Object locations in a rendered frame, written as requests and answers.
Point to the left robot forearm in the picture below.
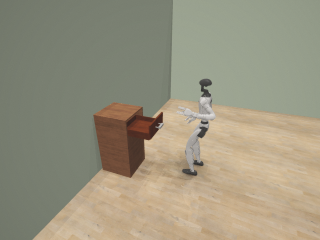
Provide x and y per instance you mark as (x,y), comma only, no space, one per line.
(203,116)

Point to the robot right foot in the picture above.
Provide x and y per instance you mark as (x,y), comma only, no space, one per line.
(198,163)

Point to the left robot hand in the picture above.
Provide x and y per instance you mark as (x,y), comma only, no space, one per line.
(187,111)

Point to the robot left foot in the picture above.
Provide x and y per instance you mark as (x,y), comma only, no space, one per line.
(189,171)

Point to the robot foot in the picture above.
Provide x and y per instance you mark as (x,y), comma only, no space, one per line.
(189,171)
(198,163)

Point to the left robot upper arm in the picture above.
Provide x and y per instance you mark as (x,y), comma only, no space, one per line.
(204,103)

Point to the drawer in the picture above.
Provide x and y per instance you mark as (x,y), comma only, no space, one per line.
(143,127)

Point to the cabinet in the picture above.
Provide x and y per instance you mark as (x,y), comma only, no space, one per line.
(120,154)

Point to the handle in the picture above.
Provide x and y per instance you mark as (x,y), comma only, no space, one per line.
(160,126)

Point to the right robot hand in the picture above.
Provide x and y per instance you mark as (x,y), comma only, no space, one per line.
(192,119)

